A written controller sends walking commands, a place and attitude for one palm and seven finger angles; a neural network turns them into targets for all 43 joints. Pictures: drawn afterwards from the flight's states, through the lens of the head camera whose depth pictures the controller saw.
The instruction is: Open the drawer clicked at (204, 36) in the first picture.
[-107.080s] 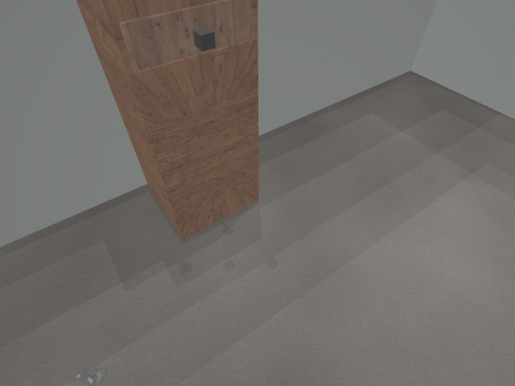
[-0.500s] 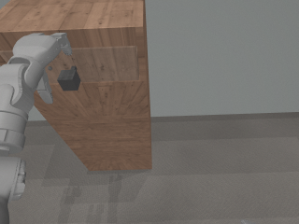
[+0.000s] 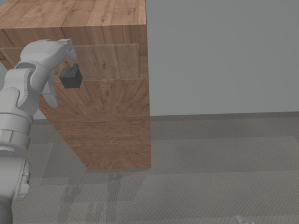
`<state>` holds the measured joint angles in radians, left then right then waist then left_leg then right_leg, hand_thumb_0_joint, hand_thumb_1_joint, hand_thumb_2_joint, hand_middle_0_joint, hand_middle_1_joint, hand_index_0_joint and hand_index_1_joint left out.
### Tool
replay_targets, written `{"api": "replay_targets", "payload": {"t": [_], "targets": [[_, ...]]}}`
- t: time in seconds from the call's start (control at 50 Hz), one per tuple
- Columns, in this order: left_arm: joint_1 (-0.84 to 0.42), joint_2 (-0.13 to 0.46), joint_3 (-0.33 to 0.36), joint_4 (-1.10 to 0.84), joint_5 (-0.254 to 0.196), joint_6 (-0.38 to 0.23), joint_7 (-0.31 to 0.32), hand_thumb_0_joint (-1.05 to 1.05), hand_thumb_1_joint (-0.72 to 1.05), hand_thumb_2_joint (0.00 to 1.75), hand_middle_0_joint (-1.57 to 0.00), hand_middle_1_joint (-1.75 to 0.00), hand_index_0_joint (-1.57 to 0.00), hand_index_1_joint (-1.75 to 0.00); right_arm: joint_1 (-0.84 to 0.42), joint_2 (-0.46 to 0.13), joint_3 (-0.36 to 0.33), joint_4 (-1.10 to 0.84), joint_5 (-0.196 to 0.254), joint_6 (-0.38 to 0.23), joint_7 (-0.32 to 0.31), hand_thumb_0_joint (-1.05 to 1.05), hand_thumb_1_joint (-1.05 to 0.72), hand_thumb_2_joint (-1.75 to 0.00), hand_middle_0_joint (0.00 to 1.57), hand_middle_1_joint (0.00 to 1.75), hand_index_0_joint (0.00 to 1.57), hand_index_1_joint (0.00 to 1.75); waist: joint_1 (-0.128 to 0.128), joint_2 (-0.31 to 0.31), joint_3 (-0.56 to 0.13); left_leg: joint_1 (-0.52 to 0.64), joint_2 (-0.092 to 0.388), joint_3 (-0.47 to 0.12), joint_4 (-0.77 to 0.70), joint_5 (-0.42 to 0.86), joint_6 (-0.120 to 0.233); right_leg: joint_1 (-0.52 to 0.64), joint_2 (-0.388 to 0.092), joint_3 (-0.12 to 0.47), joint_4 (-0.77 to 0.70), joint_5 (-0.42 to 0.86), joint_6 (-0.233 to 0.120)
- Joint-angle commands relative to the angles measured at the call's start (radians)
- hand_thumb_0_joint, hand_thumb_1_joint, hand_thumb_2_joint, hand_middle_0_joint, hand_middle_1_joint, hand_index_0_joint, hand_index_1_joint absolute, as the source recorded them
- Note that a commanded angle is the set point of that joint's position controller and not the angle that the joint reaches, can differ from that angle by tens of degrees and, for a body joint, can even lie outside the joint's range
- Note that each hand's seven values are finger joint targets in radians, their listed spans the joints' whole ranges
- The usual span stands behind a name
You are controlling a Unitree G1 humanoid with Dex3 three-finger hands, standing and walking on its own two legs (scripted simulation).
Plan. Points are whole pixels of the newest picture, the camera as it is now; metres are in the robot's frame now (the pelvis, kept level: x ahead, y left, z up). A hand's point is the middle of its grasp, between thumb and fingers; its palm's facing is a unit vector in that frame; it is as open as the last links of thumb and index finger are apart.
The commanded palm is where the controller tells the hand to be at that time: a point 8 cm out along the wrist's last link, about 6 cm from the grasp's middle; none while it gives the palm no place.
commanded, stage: lower the fingers behind the handle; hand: left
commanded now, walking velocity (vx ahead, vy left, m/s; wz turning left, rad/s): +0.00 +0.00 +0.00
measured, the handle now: (73, 73) +0.50 +0.26 +0.12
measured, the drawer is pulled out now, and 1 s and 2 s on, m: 0.00 0.00 0.00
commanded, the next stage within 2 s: close the thumb around the handle in 1.38 s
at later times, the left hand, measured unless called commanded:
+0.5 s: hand (62, 78) +0.44 +0.26 +0.15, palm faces -0.01 +0.00 -1.00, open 13.9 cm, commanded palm +0.43 +0.26 +0.21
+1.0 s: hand (65, 82) +0.46 +0.26 +0.13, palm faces +0.00 -0.01 -1.00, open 13.8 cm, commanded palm +0.43 +0.27 +0.18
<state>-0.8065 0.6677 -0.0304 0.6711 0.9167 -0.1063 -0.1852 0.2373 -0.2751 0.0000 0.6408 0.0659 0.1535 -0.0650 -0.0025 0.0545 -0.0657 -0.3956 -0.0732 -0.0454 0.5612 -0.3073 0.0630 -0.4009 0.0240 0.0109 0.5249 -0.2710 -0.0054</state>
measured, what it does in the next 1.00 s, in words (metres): stands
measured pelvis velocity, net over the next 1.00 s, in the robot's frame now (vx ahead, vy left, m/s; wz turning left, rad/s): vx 0.00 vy -0.01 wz -0.03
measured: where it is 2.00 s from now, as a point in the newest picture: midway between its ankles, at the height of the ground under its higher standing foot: outside the picture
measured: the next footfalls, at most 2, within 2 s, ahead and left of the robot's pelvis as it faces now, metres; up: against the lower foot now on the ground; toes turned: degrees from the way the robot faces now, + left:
none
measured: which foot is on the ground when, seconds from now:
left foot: down 0.00-1.00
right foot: down 0.00-1.00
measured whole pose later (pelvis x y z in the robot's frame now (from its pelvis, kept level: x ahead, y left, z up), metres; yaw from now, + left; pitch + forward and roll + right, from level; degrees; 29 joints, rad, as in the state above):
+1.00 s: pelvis +0.00 -0.01 -0.01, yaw -2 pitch +12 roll -1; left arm -0.74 0.66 0.04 0.78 0.98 -0.13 0.00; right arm 0.28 -0.29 -0.03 0.65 0.06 0.16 -0.07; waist -0.02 0.05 -0.10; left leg -0.49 -0.04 -0.02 0.63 -0.34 0.04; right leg -0.51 0.06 0.03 0.60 -0.30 -0.02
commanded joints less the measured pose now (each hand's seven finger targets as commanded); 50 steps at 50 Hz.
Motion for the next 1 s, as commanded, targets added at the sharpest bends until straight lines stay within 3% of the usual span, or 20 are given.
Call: {"api": "replay_targets", "payload": {"t": [0.0,0.06,0.08,0.14,0.18,0.2,0.26,0.3,0.36,0.4,0.44,0.52,0.6,0.66,0.68,0.7,0.72,0.82,0.88,0.98], "targets": [[-0.492,0.383,0.21,-0.237,0.018,-0.019,0.103,0.0,-0.5,0.3,-0.3,-1.2,-0.3,-1.2,0.007,-0.14,-0.059,-0.111,-0.023,-0.039,0.003,0.0,-0.9,-0.9,0.2,0.3,0.2,0.3,0.022,0.072,-0.433,0.206,0.056,-0.014,-0.023,0.558,-0.046,0.146,0.013,-0.024,-0.008,0.272,-0.048],[-0.437,0.309,0.172,-0.255,0.021,0.002,0.134,0.0,-0.5,0.3,-0.3,-1.2,-0.3,-1.2,0.008,-0.131,-0.066,-0.115,-0.025,-0.043,0.02,0.0,-0.9,-0.9,0.2,0.3,0.2,0.3,0.02,0.074,-0.461,0.241,0.068,-0.019,-0.003,0.638,-0.054,0.117,0.013,-0.026,0.002,0.287,-0.042],[-0.415,0.312,0.177,-0.235,0.02,0.017,0.139,0.0,-0.5,0.3,-0.3,-1.2,-0.3,-1.2,0.009,-0.135,-0.066,-0.113,-0.023,-0.039,0.023,0.0,-0.9,-0.9,0.2,0.3,0.2,0.3,0.016,0.053,-0.437,0.228,0.07,-0.017,-0.003,0.636,-0.053,0.112,0.015,-0.028,0.001,0.287,-0.041],[-0.385,0.224,0.098,-0.186,0.008,0.065,0.13,0.0,-0.5,0.3,-0.3,-1.2,-0.3,-1.2,0.005,-0.142,-0.067,-0.107,-0.014,-0.033,0.028,0.0,-0.9,-0.9,0.2,0.3,0.2,0.3,-0.007,-0.004,-0.383,0.201,0.071,-0.007,-0.012,0.552,-0.041,0.09,0.015,-0.03,-0.009,0.26,-0.034],[-0.37,0.261,0.118,-0.181,0.016,0.084,0.123,0.0,-0.5,0.3,-0.3,-1.2,-0.3,-1.2,-0.001,-0.148,-0.064,-0.11,-0.01,-0.03,0.023,0.0,-0.9,-0.9,0.2,0.3,0.2,0.3,-0.002,-0.028,-0.369,0.165,0.063,0.003,-0.022,0.488,-0.032,0.116,0.013,-0.025,-0.014,0.262,-0.035],[-0.382,0.232,0.092,-0.192,0.015,0.087,0.116,0.0,-0.5,0.3,-0.3,-1.2,-0.3,-1.2,-0.004,-0.15,-0.064,-0.113,-0.008,-0.028,0.019,0.0,-0.9,-0.9,0.2,0.3,0.2,0.3,-0.011,-0.048,-0.371,0.165,0.061,0.001,-0.025,0.479,-0.029,0.123,0.012,-0.025,-0.017,0.262,-0.036],[-0.405,0.252,0.096,-0.181,0.027,0.081,0.11,0.0,-0.5,0.3,-0.3,-1.2,-0.3,-1.2,-0.001,-0.147,-0.059,-0.108,-0.006,-0.028,0.008,0.0,-0.9,-0.9,0.2,0.3,0.2,0.3,-0.014,-0.04,-0.35,0.152,0.057,0.0,-0.028,0.425,-0.023,0.112,0.011,-0.022,-0.017,0.242,-0.037],[-0.431,0.268,0.11,-0.246,0.026,0.054,0.11,0.0,-0.5,0.3,-0.3,-1.2,-0.3,-1.2,0.0,-0.144,-0.064,-0.115,-0.011,-0.034,0.001,0.0,-0.9,-0.9,0.2,0.3,0.2,0.3,-0.014,-0.01,-0.405,0.186,0.056,0.0,-0.017,0.462,-0.021,0.128,0.011,-0.016,-0.012,0.258,-0.038],[-0.446,0.241,0.094,-0.225,0.025,0.027,0.122,0.0,-0.5,0.3,-0.3,-1.2,-0.3,-1.2,0.006,-0.133,-0.062,-0.107,-0.012,-0.039,-0.005,0.0,-0.9,-0.9,0.2,0.3,0.2,0.3,-0.021,0.014,-0.363,0.183,0.053,-0.001,-0.012,0.435,-0.022,0.086,0.013,-0.019,-0.011,0.234,-0.038],[-0.438,0.295,0.147,-0.208,0.028,0.012,0.14,0.0,-0.5,0.3,-0.3,-1.2,-0.3,-1.2,0.01,-0.137,-0.061,-0.105,-0.016,-0.04,-0.007,0.0,-0.9,-0.9,0.2,0.3,0.2,0.3,-0.007,0.028,-0.363,0.164,0.051,-0.001,-0.015,0.442,-0.027,0.099,0.016,-0.021,-0.005,0.234,-0.044],[-0.436,0.227,0.093,-0.136,0.037,0.02,0.155,0.0,-0.5,0.3,-0.3,-1.2,-0.3,-1.2,0.014,-0.127,-0.058,-0.094,-0.014,-0.046,-0.004,0.0,-0.9,-0.9,0.2,0.3,0.2,0.3,-0.02,0.015,-0.318,0.141,0.053,0.0,-0.014,0.404,-0.028,0.064,0.016,-0.027,0.0,0.216,-0.044],[-0.404,0.269,0.129,-0.105,0.047,0.031,0.17,0.0,-0.5,0.3,-0.3,-1.2,-0.3,-1.2,0.021,-0.134,-0.061,-0.097,-0.017,-0.044,-0.002,0.0,-0.9,-0.9,0.2,0.3,0.2,0.3,-0.002,-0.002,-0.379,0.115,0.049,0.02,-0.005,0.41,-0.024,0.121,0.011,-0.012,0.01,0.262,-0.041],[-0.386,0.288,0.147,-0.069,0.05,0.023,0.169,0.0,-0.5,0.3,-0.3,-1.2,-0.3,-1.2,0.03,-0.14,-0.061,-0.1,-0.016,-0.038,-0.01,0.0,-0.9,-0.9,0.2,0.3,0.2,0.3,-0.01,-0.067,-0.382,0.06,0.045,0.033,-0.001,0.384,-0.014,0.166,0.007,-0.004,0.012,0.303,-0.034],[-0.391,0.289,0.142,-0.089,0.058,0.0,0.175,0.0,-0.5,0.3,-0.3,-1.2,-0.3,-1.2,0.035,-0.137,-0.065,-0.101,-0.017,-0.039,-0.016,0.0,-0.9,-0.9,0.2,0.3,0.2,0.3,-0.017,-0.034,-0.393,0.069,0.042,0.038,0.01,0.376,-0.009,0.146,0.006,0.004,0.017,0.309,-0.029],[-0.388,0.318,0.17,-0.073,0.063,-0.007,0.18,0.0,-0.5,0.3,-0.3,-1.2,-0.3,-1.2,0.039,-0.138,-0.067,-0.096,-0.017,-0.039,-0.019,0.0,-0.9,-0.9,0.2,0.3,0.2,0.3,-0.016,-0.038,-0.376,0.057,0.044,0.04,0.013,0.374,-0.009,0.142,0.007,0.004,0.017,0.314,-0.03],[-0.411,0.301,0.15,-0.089,0.064,-0.018,0.182,0.0,-0.5,0.3,-0.3,-1.2,-0.3,-1.2,0.042,-0.142,-0.069,-0.092,-0.019,-0.038,-0.02,0.0,-0.9,-0.9,0.2,0.3,0.2,0.3,-0.029,-0.023,-0.385,0.064,0.044,0.038,0.016,0.383,-0.01,0.131,0.009,0.003,0.018,0.309,-0.031],[-0.391,0.283,0.138,-0.066,0.067,-0.015,0.188,0.0,-0.5,0.3,-0.3,-1.2,-0.3,-1.2,0.046,-0.134,-0.069,-0.092,-0.017,-0.039,-0.018,0.0,-0.9,-0.9,0.2,0.3,0.2,0.3,-0.022,-0.012,-0.375,0.058,0.042,0.037,0.019,0.377,-0.01,0.121,0.009,0.005,0.022,0.299,-0.031],[-0.33,0.326,0.176,-0.017,0.061,-0.008,0.198,0.0,-0.5,0.3,-0.3,-1.2,-0.3,-1.2,0.056,-0.142,-0.068,-0.086,-0.017,-0.032,-0.016,0.0,-0.9,-0.9,0.2,0.3,0.2,0.3,-0.011,-0.019,-0.371,0.009,0.043,0.051,0.023,0.366,-0.014,0.148,0.006,0.01,0.03,0.331,-0.029],[-0.287,0.288,0.15,-0.007,0.065,0.001,0.2,0.0,-0.5,0.3,-0.3,-1.2,-0.3,-1.2,0.054,-0.142,-0.07,-0.092,-0.016,-0.027,-0.013,0.0,-0.9,-0.9,0.2,0.3,0.2,0.3,-0.013,-0.033,-0.362,0.01,0.044,0.055,0.027,0.379,-0.012,0.137,0.009,0.006,0.032,0.343,-0.028],[-0.261,0.291,0.155,-0.017,0.071,0.007,0.209,0.0,-0.5,0.3,-0.3,-1.2,-0.3,-1.2,0.053,-0.146,-0.073,-0.1,-0.015,-0.022,-0.01,0.0,-0.9,-0.9,0.2,0.3,0.2,0.3,-0.008,-0.043,-0.365,0.003,0.047,0.06,0.024,0.356,-0.012,0.134,0.01,0.008,0.032,0.321,-0.027]]}}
